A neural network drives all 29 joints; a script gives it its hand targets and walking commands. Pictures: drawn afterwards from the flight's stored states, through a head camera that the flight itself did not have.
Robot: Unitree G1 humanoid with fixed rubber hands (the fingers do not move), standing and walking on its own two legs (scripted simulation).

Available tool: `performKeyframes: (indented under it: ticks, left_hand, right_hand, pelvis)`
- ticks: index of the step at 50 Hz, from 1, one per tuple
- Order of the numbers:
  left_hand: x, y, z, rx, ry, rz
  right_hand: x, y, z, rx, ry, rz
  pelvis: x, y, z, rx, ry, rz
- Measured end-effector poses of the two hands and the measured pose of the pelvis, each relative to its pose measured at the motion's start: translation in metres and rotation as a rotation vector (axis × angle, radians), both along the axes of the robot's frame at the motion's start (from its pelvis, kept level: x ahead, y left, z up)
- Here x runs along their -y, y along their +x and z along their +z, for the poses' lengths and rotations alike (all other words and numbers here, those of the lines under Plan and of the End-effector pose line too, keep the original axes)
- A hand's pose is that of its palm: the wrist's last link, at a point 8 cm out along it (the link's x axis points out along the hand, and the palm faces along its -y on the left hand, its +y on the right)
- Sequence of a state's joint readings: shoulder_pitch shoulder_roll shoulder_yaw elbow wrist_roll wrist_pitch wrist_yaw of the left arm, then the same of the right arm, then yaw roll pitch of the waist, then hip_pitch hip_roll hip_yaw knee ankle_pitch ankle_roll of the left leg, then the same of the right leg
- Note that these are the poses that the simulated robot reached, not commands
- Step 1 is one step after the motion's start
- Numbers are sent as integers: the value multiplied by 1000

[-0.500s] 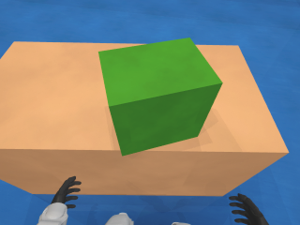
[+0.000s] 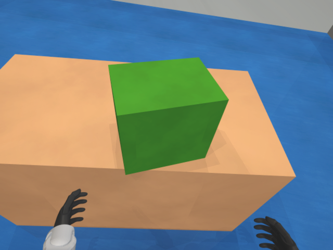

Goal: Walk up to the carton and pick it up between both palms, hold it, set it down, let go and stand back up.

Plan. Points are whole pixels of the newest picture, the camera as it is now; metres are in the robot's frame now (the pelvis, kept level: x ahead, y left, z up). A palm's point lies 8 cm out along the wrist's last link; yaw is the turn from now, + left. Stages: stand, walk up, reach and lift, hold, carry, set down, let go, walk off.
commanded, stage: reach and lift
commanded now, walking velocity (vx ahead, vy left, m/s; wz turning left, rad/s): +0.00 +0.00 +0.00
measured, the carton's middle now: (161, 116) +0.48 +0.04 +0.03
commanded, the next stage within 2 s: none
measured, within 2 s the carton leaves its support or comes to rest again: neither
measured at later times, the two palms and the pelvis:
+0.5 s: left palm (79, 207) +0.21 +0.21 -0.01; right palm (283, 220) +0.22 -0.27 -0.02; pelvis +0.04 +0.01 +0.01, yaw +0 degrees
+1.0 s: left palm (83, 200) +0.22 +0.20 +0.00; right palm (288, 199) +0.25 -0.27 +0.02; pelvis +0.04 -0.01 +0.01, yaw +0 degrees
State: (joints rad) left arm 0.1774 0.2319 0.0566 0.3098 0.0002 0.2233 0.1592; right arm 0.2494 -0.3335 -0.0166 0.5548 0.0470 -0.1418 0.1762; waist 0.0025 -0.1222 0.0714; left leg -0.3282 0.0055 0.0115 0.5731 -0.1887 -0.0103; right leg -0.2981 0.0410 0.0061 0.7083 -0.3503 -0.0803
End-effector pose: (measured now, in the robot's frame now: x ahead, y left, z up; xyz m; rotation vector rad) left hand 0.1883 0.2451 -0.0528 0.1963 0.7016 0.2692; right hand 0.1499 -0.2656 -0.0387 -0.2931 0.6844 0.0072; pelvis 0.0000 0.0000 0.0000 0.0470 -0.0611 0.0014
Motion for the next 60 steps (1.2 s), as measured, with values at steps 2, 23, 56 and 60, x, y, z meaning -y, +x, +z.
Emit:
performKeyframes:
  ticks: [2, 23, 56, 60]
  left_hand:
    - [-1, 6, 4, 27, -4, 4]
    - [32, 26, 37, 193, -7, 5]
    - [46, 60, 65, 348, -34, 82]
    - [45, 73, 71, 337, -33, 78]
  right_hand:
    - [-4, 4, 2, 5, 16, 1]
    - [-5, 62, 15, 195, 131, 87]
    - [0, 127, 74, 358, 153, 108]
    - [-4, 141, 79, 366, 177, 97]
  pelvis:
    - [-3, 3, 0, -3, -1, 3]
    - [-10, 42, 7, -68, -9, 6]
    - [8, 46, 10, -76, 15, 6]
    - [6, 48, 11, -84, 13, 6]
